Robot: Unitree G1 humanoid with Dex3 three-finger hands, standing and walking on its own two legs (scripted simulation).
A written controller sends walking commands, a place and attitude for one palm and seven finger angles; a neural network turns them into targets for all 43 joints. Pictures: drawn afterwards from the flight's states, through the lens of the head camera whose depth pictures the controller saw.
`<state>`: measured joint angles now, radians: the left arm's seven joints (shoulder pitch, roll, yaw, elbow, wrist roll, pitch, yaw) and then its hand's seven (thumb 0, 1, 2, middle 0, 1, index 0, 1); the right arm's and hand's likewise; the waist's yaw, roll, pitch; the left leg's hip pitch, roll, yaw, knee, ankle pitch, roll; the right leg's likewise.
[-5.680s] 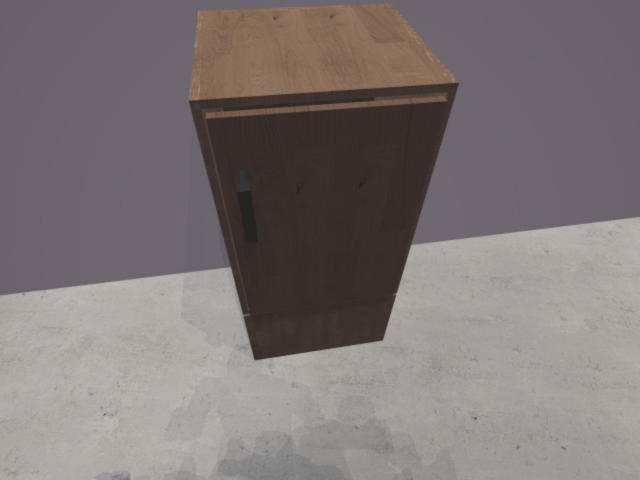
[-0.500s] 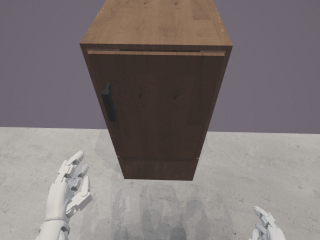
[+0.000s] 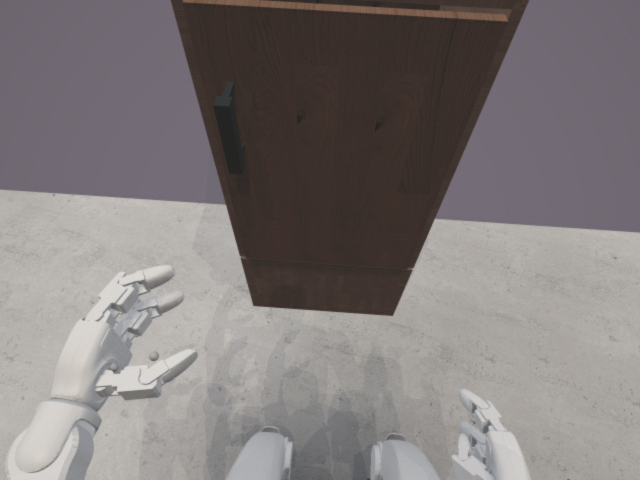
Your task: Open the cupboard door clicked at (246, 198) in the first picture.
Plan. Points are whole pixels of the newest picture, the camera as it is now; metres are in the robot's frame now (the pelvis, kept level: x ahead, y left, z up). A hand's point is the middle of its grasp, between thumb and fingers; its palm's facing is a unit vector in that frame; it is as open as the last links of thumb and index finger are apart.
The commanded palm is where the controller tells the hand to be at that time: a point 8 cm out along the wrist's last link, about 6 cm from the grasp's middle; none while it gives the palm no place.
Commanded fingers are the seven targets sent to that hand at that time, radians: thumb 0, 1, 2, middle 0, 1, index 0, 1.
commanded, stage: raise the hand with hooked fingers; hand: left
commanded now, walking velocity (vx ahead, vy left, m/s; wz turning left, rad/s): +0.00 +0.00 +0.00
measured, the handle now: (233, 129) +0.59 +0.18 +0.07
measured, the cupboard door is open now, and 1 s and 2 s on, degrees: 0 0 0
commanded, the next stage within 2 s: move the hooked fingers beside the handle in 1.36 s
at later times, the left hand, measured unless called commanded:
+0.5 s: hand (110, 314) +0.28 +0.25 +0.07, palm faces +0.01 -1.00 -0.05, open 13.4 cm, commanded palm +0.26 +0.31 +0.08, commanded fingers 0.00 -0.50 0.30 -0.30 -1.20 -0.30 -1.20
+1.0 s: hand (97, 267) +0.32 +0.28 +0.09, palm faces -0.01 -1.00 -0.04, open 14.0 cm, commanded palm +0.29 +0.32 +0.09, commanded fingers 0.00 -0.50 0.30 -0.30 -1.20 -0.30 -1.20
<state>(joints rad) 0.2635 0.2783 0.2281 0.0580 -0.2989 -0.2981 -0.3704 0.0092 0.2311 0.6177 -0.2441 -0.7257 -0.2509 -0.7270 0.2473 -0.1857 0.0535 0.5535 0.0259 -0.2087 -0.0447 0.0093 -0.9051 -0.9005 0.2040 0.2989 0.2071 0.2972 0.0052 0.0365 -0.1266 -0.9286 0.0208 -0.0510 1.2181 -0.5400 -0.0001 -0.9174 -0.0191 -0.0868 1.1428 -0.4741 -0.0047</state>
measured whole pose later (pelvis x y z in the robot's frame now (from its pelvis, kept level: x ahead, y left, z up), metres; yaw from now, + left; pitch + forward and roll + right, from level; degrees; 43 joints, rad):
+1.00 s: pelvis +0.03 +0.01 +0.03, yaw -1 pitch +14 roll -3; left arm -0.02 0.42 0.45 0.41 -0.37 -0.30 -0.54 -0.01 -0.50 0.30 -0.30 -1.20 -0.30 -1.20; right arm 0.30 -0.29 0.02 0.54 0.03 -0.19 -0.06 0.01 -0.91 -0.90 0.20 0.30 0.20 0.30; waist -0.02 0.02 -0.11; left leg -0.79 0.02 -0.02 1.05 -0.51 0.01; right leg -0.79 -0.01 -0.06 0.98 -0.43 0.01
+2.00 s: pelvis +0.02 +0.00 +0.03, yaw -1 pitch +16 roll -2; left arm -0.31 0.45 0.45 0.67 -0.29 -0.33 -0.50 -0.01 -0.50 0.30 -0.30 -1.20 -0.30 -1.20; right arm 0.31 -0.28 0.03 0.56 0.03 -0.13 -0.06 0.01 -0.91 -0.90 0.20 0.30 0.20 0.30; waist -0.04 0.01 -0.11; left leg -0.84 0.03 -0.01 1.06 -0.50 0.01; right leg -0.85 -0.01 -0.05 1.00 -0.43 0.01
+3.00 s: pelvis +0.02 +0.01 +0.01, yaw -3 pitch +23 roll -3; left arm -0.84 0.62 0.49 1.16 -0.12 -0.39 -0.41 -0.01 -0.50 0.30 -0.30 -1.20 -0.30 -1.20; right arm 0.38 -0.28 0.05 0.61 0.00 0.03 -0.03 0.00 -0.91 -0.90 0.20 0.30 0.20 0.30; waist -0.15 0.02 -0.11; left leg -1.02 0.04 -0.01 1.14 -0.51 0.02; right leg -1.02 0.01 -0.04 1.04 -0.42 0.01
